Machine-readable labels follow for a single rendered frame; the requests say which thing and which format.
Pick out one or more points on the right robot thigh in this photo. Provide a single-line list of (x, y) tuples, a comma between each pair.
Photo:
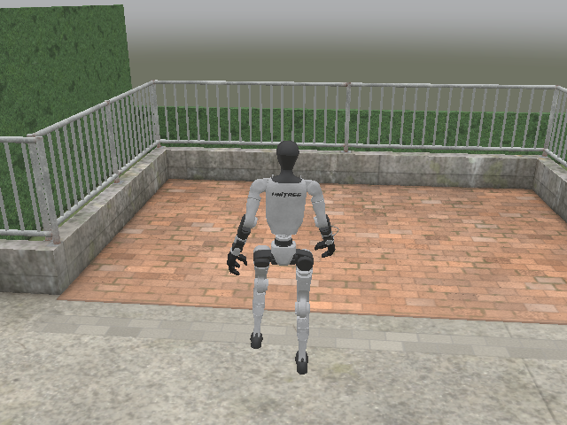
[(304, 269)]

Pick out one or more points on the robot left upper arm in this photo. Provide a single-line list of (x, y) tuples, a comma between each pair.
[(253, 201)]

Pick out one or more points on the left robot forearm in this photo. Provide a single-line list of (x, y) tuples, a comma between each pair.
[(240, 239)]

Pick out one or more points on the robot head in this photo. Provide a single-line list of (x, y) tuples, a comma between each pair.
[(287, 153)]

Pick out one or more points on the robot right hand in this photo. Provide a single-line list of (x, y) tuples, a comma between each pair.
[(329, 252)]

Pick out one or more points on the right robot forearm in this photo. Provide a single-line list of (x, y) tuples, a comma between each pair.
[(327, 233)]

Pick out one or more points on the robot left hand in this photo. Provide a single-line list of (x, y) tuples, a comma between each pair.
[(231, 262)]

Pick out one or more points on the robot right upper arm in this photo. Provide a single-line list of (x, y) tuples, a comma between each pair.
[(314, 189)]

